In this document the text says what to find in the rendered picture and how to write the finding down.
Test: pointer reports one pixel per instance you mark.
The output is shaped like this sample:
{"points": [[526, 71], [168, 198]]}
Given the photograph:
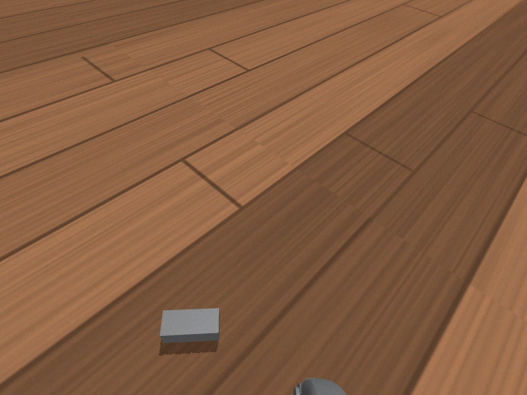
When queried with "carton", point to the carton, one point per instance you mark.
{"points": [[190, 325]]}

